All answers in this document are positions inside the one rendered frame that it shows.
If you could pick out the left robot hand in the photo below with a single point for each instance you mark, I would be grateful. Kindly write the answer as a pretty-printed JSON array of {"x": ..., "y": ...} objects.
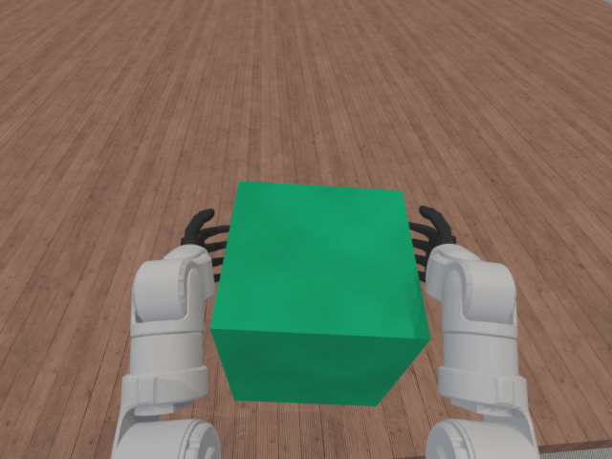
[{"x": 195, "y": 236}]

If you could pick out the robot left forearm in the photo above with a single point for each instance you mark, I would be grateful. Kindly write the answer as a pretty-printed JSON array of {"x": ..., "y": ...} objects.
[{"x": 166, "y": 354}]

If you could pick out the carton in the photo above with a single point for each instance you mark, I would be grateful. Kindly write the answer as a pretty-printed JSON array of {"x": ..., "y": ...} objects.
[{"x": 319, "y": 299}]

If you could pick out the right robot hand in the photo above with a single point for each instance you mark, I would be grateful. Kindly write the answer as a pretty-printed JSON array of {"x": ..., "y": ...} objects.
[{"x": 438, "y": 236}]

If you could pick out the robot right forearm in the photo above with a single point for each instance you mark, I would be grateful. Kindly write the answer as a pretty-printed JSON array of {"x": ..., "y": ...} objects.
[{"x": 479, "y": 319}]

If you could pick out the robot left upper arm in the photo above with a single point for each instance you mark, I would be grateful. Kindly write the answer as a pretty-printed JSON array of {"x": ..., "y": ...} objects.
[{"x": 177, "y": 439}]

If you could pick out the robot right upper arm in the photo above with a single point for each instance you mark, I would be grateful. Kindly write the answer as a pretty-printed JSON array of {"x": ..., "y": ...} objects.
[{"x": 467, "y": 439}]

